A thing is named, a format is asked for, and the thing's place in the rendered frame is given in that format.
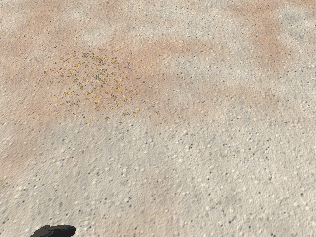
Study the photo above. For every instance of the robot left hand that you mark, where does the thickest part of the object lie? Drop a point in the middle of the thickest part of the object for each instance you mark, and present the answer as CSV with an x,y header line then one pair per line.
x,y
55,231

